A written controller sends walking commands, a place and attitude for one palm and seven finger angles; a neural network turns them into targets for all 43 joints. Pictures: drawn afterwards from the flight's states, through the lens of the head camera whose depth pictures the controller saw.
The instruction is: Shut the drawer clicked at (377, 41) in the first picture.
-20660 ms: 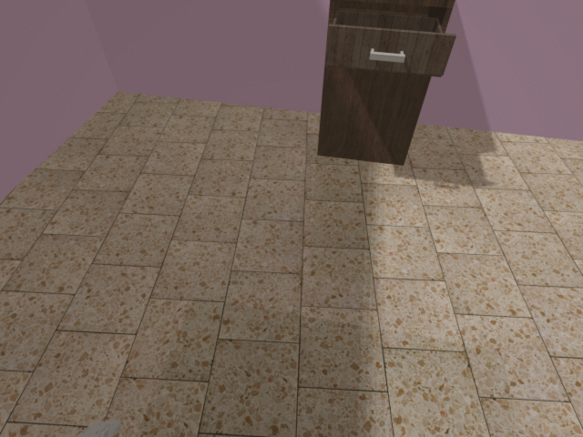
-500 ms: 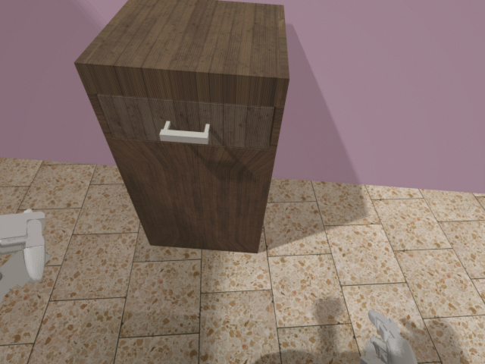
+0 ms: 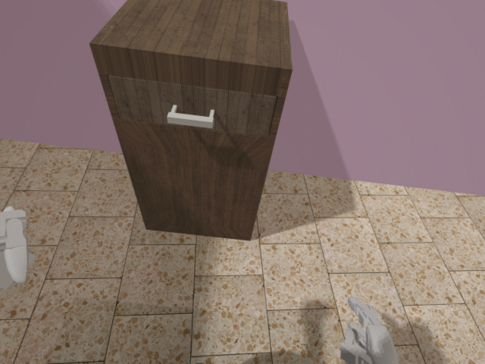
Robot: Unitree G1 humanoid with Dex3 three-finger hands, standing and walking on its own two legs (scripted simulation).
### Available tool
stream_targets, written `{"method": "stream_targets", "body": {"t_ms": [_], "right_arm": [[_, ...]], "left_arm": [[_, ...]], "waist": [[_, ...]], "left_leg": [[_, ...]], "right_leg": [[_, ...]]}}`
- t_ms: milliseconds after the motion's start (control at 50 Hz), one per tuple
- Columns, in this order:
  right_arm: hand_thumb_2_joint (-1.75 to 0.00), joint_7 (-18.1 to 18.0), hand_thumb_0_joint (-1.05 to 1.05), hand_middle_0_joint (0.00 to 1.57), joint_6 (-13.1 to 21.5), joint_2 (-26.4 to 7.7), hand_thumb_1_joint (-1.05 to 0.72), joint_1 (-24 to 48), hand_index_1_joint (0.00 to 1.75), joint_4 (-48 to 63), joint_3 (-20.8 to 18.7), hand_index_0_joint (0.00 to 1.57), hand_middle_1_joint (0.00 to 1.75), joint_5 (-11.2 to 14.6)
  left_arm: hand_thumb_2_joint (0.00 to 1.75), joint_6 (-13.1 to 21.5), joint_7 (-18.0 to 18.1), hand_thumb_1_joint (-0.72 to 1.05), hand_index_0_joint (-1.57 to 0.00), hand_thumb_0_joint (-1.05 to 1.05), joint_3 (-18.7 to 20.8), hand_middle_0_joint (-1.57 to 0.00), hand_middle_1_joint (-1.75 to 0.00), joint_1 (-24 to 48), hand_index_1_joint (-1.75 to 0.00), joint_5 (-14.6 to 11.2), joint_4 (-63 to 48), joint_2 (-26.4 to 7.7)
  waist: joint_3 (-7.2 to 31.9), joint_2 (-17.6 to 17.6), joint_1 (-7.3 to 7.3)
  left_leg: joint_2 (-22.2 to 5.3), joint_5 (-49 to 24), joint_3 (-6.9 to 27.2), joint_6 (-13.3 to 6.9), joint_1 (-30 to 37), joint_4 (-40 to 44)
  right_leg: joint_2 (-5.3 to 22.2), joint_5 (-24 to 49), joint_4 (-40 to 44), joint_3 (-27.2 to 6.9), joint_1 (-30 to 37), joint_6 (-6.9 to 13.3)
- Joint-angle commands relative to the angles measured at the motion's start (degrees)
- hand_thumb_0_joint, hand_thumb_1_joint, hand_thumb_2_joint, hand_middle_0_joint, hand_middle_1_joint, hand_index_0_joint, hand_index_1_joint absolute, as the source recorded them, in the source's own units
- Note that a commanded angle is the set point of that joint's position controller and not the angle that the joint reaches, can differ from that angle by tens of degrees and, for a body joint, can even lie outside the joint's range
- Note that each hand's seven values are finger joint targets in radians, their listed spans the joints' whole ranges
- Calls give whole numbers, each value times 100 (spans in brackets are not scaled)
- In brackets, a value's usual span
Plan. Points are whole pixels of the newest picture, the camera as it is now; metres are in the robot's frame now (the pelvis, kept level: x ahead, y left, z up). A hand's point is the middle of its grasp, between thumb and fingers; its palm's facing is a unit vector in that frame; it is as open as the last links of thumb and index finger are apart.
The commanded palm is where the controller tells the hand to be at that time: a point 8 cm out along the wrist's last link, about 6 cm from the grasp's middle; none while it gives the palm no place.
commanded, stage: step back with the hand held close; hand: left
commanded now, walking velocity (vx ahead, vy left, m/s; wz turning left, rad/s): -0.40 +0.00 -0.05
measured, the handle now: (192, 115) +0.72 +0.20 -0.05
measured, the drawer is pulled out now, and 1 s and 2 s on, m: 0.00 0.00 0.00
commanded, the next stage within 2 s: stop stepping back and stand still in 0.06 s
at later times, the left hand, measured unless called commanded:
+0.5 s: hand out of the picture +0.08 +0.21 +0.15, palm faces +0.34 -0.84 -0.42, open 3.3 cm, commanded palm +0.03 +0.25 +0.18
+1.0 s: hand out of the picture +0.06 +0.22 +0.15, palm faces +0.39 -0.83 -0.40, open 3.3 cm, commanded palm -0.01 +0.26 +0.18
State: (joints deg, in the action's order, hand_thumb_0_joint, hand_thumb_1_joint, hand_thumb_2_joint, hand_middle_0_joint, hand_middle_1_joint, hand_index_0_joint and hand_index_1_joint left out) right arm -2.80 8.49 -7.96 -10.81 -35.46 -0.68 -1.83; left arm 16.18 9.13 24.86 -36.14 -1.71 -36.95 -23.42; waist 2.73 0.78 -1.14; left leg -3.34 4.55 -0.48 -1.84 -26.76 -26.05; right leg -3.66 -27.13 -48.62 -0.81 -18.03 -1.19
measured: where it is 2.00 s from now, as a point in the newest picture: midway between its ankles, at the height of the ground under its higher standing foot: outside the picture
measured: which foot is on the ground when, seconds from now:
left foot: down 0.00-0.18, up 0.20-0.36, down 0.38-1.00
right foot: up 0.00-0.14, down 0.16-1.00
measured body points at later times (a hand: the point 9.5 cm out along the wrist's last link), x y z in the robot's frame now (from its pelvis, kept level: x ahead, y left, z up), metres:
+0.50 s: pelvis -0.12 -0.03 +0.00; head -0.13 -0.02 +0.45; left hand +0.06 +0.25 +0.17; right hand -0.01 -0.31 -0.09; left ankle -0.08 +0.07 -0.74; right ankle -0.16 -0.14 -0.74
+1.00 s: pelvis -0.14 -0.02 -0.02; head -0.14 +0.00 +0.43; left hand +0.04 +0.26 +0.17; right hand +0.01 -0.25 -0.10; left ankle -0.12 +0.12 -0.74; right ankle -0.15 -0.12 -0.72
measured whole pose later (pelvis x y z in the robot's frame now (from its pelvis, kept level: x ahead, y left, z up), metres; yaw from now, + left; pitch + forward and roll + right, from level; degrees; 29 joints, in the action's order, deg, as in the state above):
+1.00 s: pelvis -0.14 -0.02 -0.02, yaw -1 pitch -1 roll +2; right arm -4.9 8.1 -9.2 -13.1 -36.9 1.0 -0.9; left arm 12.1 9.1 20.6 -31.1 -0.8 -31.0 -20.7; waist -1.2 3.8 0.6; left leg -1.4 16.1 -2.9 0.8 -17.4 -34.6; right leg 0.6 -27.3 -47.9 0.6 -20.8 -0.3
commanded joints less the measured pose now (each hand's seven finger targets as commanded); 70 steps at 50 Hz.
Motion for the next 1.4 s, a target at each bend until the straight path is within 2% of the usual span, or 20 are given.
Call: {"method": "stream_targets", "body": {"t_ms": [0,100,180,240,340,440,600,640,680,700,740,840,880,940,1020,1060,1080,1220,1280,1380], "right_arm": [[-90,-9,0,20,398,-1070,-90,198,30,445,-318,20,30,-82],[-90,66,0,20,168,-976,-90,350,30,660,-295,20,30,-81],[-90,-23,0,20,-105,-905,-90,597,30,1056,-237,20,30,267],[-90,-76,0,20,-246,-708,-90,672,30,1098,-75,20,30,288],[-90,-252,0,20,18,-1120,-90,395,30,799,-203,20,30,348],[-90,-204,0,20,73,-1203,-90,292,30,827,-173,20,30,265],[-90,-249,0,20,154,-1148,-90,412,30,942,-165,20,30,156],[-90,-244,0,20,66,-1066,-90,307,30,941,-204,20,30,146],[-90,-194,0,20,-65,-1005,-90,202,30,832,-252,20,30,156],[-90,-165,0,20,-75,-1062,-90,195,30,766,-277,20,30,177],[-90,-134,0,20,-38,-1059,-90,127,30,726,-233,20,30,168],[-90,-326,0,20,94,-992,-90,352,30,748,-83,20,30,157],[-90,-329,0,20,223,-1133,-90,241,30,835,-78,20,30,129],[-90,-212,0,20,371,-921,-90,147,30,729,-89,20,30,77],[-90,-35,0,20,360,-960,-90,273,30,810,-58,20,30,195],[-90,8,0,20,221,-878,-90,326,30,899,-112,20,30,205],[-90,0,0,20,182,-846,-90,302,30,839,-112,20,30,180],[-90,-141,0,20,20,-896,-90,376,30,739,-74,20,30,224],[-90,-198,0,20,78,-1144,-90,417,30,842,-184,20,30,201],[-90,-180,0,20,181,-1061,-90,351,30,868,-145,20,30,181]], "left_arm": [[90,351,-54,90,-140,0,21,-140,-160,472,-160,-79,-1229,-634],[90,424,-181,90,-140,0,550,-140,-160,177,-160,-228,-1578,-1151],[90,304,-121,90,-140,0,938,-140,-160,-568,-160,-377,-1277,-1365],[90,3,-33,90,-140,0,936,-140,-160,-769,-160,-299,-828,-1115],[90,-112,70,90,-140,0,302,-140,-160,-193,-160,-187,65,-689],[90,75,19,90,-140,0,115,-140,-160,273,-160,-46,-577,-813],[90,1,114,90,-140,0,349,-140,-160,239,-160,96,-696,-792],[90,-20,86,90,-140,0,355,-140,-160,148,-160,48,-491,-744],[90,-27,70,90,-140,0,340,-140,-160,253,-160,-15,-380,-777],[90,-5,62,90,-140,0,324,-140,-160,528,-160,-53,-412,-785],[90,13,39,90,-140,0,200,-140,-160,744,-160,-70,-292,-647],[90,-47,46,90,-140,0,-241,-140,-160,1175,-160,19,-421,-474],[90,86,120,90,-140,0,-65,-140,-160,1210,-160,60,-1073,-580],[90,112,109,90,-140,0,397,-140,-160,767,-160,47,-1180,-970],[90,3,96,90,-140,0,488,-140,-160,-150,-160,20,-1207,-893],[90,-5,84,90,-140,0,587,-140,-160,-270,-160,-38,-998,-1001],[90,9,93,90,-140,0,655,-140,-160,-34,-160,-68,-855,-1037],[90,23,85,90,-140,0,333,-140,-160,-196,-160,-46,-289,-582],[90,63,47,90,-140,0,210,-140,-160,20,-160,-19,-769,-683],[90,49,39,90,-140,0,222,-140,-160,155,-160,57,-1133,-797]], "waist": [[893,-1507,147],[1430,-1218,-1],[788,1128,-51],[575,499,146],[-53,317,207],[259,-368,227],[-470,-1395,155],[-410,-599,162],[-473,1130,172],[-518,1282,175],[-295,763,254],[-610,-103,304],[-386,-2014,271],[11,-1246,196],[249,-939,54],[192,868,187],[131,816,146],[153,301,275],[239,-765,57],[321,-859,107]], "left_leg": [[-1211,-892,1050,-470,2400,1057],[-844,-1481,351,-117,2662,442],[461,1588,-186,309,819,-2425],[97,1370,102,222,-256,-2045],[17,616,-42,-88,1500,274],[-229,-739,471,-256,1539,303],[-442,3984,1036,-249,-312,1431],[-55,3398,609,-100,-204,318],[416,1906,-109,99,-483,-2465],[340,1709,-33,129,-773,-3314],[39,1816,310,78,-824,-3307],[98,1612,-264,-30,1839,-210],[-1230,2350,2043,-671,2166,1096],[-1529,318,2170,-956,1990,996],[-550,-127,149,-227,870,-385],[349,1717,-318,162,-70,-1828],[320,2180,-127,185,-55,-2357],[161,479,-199,63,1419,159],[-884,-383,1000,-334,1830,641],[-524,-1792,435,-82,1822,260]], "right_leg": [[28,-192,1384,125,-556,46],[168,1254,3220,247,265,131],[2061,2719,3506,-1109,-266,669],[1943,3823,2681,-826,789,887],[1353,1939,2664,-477,11,234],[895,2633,2078,-162,614,31],[249,-231,1906,277,1002,348],[547,-809,2615,-443,769,618],[1978,-1787,3944,-2593,335,1320],[2294,-801,3962,-2689,431,1472],[2319,297,3488,-2179,599,1481],[1221,-842,2502,-411,-1187,704],[384,-46,493,194,-1573,189],[548,-297,-434,15,-1306,77],[513,1522,2268,204,1033,104],[1852,1995,3288,-2044,1210,635],[2207,1294,3656,-2358,907,864],[1310,2608,2487,-415,705,512],[644,1590,1871,-49,292,6],[586,2783,1959,87,802,124]]}}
